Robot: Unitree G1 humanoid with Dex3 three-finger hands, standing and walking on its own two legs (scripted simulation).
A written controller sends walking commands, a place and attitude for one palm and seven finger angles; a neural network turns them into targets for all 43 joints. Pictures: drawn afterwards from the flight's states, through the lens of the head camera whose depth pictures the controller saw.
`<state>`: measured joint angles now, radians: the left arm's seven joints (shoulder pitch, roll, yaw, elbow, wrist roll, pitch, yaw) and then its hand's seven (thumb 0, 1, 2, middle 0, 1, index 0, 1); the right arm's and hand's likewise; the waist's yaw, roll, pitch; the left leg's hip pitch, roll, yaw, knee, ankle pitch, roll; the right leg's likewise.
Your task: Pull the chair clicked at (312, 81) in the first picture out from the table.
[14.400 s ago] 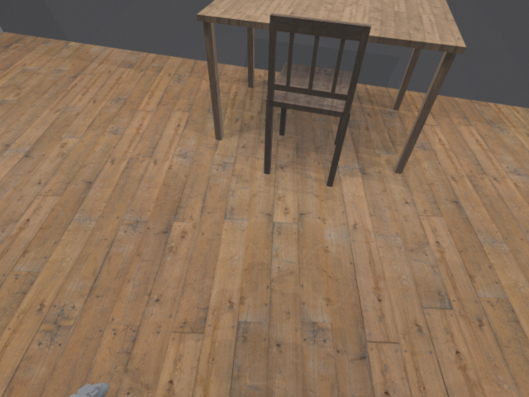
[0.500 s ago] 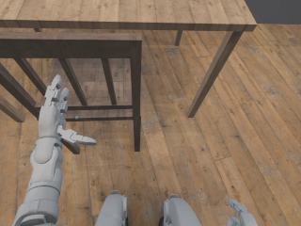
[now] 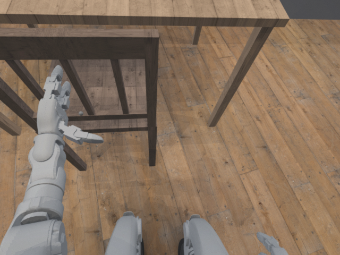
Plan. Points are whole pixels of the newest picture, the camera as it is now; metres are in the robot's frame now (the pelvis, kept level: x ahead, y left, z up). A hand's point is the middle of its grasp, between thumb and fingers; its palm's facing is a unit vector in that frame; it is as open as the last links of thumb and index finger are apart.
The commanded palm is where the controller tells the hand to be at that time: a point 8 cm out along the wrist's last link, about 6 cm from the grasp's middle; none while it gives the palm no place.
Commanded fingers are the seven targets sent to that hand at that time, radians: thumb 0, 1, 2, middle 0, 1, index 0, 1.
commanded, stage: push the fingers through the gap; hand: left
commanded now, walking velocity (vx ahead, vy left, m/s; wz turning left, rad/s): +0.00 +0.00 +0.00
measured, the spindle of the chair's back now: (80, 89) +0.51 +0.22 +0.01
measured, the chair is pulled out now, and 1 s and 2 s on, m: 0.00 0.00 0.03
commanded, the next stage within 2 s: hook a spindle and tug to test in 0.68 s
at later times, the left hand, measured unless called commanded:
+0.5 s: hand (84, 103) +0.46 +0.20 +0.02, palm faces +0.08 -1.00 -0.03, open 16.9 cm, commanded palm +0.43 +0.24 +0.03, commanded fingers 0.00 -0.50 0.30 -0.06 -0.08 -0.06 -0.08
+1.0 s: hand (85, 103) +0.46 +0.20 +0.02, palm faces +0.09 -1.00 -0.03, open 16.4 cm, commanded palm +0.44 +0.24 +0.03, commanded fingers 0.00 -0.50 0.30 -0.27 -0.74 -0.27 -0.74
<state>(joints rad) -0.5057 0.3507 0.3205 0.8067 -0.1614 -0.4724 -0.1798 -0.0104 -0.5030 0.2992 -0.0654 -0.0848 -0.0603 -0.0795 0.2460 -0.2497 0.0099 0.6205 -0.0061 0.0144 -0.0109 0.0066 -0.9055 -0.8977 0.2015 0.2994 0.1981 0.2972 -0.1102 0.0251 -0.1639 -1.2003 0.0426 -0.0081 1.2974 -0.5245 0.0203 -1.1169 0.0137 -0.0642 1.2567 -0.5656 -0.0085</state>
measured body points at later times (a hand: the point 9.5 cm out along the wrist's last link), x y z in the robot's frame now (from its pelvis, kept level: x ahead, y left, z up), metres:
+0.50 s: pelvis +0.00 +0.00 +0.00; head +0.14 +0.02 +0.43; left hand +0.45 +0.25 +0.03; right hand +0.05 -0.26 -0.12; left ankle +0.04 +0.11 -0.62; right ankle +0.01 -0.12 -0.62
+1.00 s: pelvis +0.00 +0.00 +0.00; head +0.15 +0.02 +0.43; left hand +0.45 +0.25 +0.03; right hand +0.08 -0.27 -0.12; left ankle +0.04 +0.11 -0.62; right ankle +0.01 -0.12 -0.62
